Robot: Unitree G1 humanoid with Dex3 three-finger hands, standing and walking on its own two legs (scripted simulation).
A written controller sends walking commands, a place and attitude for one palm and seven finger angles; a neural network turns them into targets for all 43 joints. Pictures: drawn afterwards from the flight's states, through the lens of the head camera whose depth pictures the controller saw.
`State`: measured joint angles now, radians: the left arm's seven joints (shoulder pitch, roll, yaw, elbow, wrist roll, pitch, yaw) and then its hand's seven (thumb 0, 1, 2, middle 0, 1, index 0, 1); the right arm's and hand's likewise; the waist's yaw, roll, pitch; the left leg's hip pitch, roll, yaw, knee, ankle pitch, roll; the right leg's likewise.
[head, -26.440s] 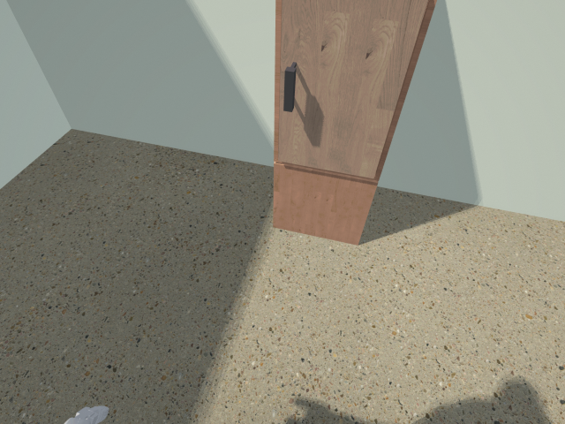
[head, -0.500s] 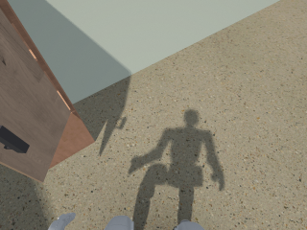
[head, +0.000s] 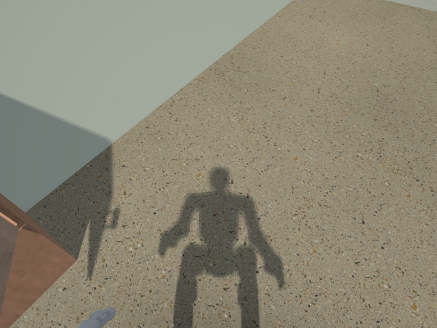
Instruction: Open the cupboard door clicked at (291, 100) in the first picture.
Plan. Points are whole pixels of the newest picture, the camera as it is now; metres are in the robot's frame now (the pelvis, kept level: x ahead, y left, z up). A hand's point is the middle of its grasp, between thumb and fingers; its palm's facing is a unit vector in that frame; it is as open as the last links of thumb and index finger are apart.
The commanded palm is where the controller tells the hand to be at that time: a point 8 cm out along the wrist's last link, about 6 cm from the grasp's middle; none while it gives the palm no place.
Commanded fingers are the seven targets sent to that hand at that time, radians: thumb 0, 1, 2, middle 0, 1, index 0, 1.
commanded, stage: walk to a spot facing it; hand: left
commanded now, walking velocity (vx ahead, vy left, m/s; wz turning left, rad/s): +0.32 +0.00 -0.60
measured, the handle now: out of the picture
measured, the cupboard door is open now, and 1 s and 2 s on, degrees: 50 50 50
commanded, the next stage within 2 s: turn to face it in 1.22 s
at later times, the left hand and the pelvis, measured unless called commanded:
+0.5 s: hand (162, 246) +0.31 +0.15 -0.14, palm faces -0.28 -0.94 -0.19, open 7.4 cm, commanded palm none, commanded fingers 0.00 0.90 0.90 -0.20 -0.30 -0.20 -0.30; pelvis +0.17 -0.01 +0.02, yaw -17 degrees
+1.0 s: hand (210, 196) +0.46 +0.05 -0.17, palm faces -0.35 -0.92 -0.18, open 7.3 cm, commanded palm none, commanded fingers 0.00 0.90 0.90 -0.20 -0.30 -0.20 -0.30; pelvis +0.39 -0.13 +0.01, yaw -25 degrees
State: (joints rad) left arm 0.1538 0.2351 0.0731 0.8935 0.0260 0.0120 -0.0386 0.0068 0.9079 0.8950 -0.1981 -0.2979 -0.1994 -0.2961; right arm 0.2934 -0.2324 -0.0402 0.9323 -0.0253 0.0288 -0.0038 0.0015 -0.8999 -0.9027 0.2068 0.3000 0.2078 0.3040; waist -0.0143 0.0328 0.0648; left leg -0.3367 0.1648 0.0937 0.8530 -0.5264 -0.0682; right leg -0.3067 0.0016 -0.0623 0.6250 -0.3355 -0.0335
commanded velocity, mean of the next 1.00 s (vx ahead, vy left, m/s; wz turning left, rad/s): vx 0.36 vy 0.00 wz -0.31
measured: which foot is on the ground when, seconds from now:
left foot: up 0.00-0.24, down 0.26-0.62, up 0.64-0.98, down 1.00-1.00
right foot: down 0.00-0.26, up 0.28-0.60, down 0.62-1.00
